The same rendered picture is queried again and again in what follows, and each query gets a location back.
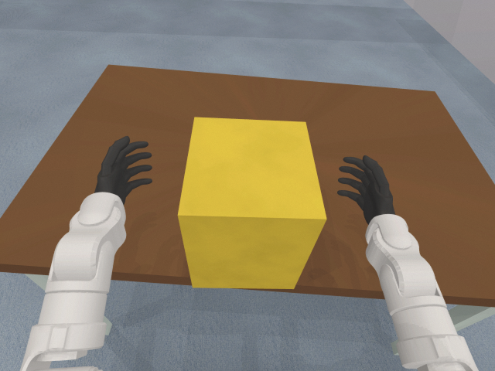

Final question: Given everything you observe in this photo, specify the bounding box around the robot left hand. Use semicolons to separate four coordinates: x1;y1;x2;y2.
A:
94;136;152;205

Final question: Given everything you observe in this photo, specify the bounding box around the robot right forearm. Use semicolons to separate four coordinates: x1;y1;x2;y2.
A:
365;214;479;371

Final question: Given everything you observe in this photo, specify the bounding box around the robot right hand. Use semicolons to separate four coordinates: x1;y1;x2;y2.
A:
337;155;395;225

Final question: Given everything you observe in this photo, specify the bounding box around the carton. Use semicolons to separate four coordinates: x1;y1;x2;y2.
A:
178;117;327;289

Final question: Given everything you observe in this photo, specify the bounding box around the table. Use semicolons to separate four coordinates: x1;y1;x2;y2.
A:
0;64;495;356

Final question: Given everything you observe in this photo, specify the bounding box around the robot left forearm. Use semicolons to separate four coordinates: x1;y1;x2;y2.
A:
20;192;126;371

